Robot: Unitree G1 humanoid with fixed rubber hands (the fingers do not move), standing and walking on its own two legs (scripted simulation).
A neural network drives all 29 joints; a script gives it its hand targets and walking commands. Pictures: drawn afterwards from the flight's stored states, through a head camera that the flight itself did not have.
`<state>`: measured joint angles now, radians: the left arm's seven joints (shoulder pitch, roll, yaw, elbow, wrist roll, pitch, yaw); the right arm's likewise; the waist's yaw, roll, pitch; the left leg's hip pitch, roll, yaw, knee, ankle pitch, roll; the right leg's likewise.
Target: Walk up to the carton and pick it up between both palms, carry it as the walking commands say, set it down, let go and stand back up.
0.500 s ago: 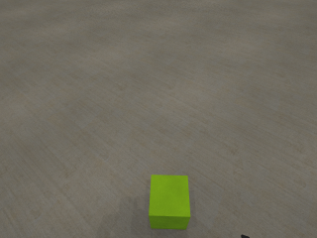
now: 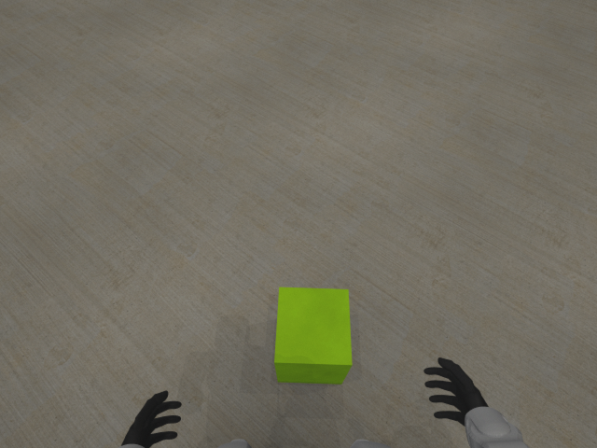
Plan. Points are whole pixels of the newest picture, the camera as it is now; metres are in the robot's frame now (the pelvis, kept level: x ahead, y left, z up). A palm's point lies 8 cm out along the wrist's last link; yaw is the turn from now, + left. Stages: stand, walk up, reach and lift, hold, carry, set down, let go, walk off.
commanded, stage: reach and lift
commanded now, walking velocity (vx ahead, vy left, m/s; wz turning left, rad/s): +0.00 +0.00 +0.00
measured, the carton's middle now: (311, 337) +0.45 -0.04 -0.63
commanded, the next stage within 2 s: none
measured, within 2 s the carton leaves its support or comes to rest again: neither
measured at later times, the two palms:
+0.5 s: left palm (185, 361) +0.27 +0.20 -0.16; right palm (442, 336) +0.30 -0.24 -0.16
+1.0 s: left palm (214, 287) +0.42 +0.17 -0.20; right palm (413, 274) +0.44 -0.23 -0.20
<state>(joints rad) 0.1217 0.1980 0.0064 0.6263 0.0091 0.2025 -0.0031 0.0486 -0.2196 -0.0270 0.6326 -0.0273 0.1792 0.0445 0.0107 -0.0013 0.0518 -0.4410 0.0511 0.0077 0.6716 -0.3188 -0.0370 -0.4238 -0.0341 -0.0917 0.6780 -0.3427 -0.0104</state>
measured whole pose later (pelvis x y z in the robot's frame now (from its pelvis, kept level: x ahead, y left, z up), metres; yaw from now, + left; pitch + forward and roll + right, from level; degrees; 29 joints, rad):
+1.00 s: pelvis -0.06 +0.00 -0.08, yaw -1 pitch +44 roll +0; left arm -0.92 0.20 0.18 0.63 -0.05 0.18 0.14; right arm -1.12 -0.36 -0.21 0.96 0.03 0.12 0.04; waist 0.01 0.01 0.02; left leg -1.45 0.06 0.01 0.95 -0.26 -0.04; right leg -1.45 -0.04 -0.07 0.98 -0.28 -0.03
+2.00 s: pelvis -0.14 +0.00 -0.28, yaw -1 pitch +34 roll +4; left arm -1.60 0.25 0.25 0.85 -0.13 0.30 0.23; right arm -1.84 -0.58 -0.09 1.17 0.18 0.29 -0.02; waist 0.01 0.02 0.52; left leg -1.95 0.06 0.01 1.80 -0.43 -0.04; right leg -2.00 -0.03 0.01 1.83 -0.43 -0.04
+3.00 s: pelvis -0.11 +0.01 -0.39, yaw +0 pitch +36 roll +5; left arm -1.64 0.26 0.25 1.07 -0.20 0.12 0.19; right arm -1.75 -0.54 0.00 1.26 0.24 0.12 -0.05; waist 0.01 0.02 0.52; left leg -2.23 0.04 0.01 2.17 -0.56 -0.05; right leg -2.28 -0.04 0.04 2.22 -0.56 -0.04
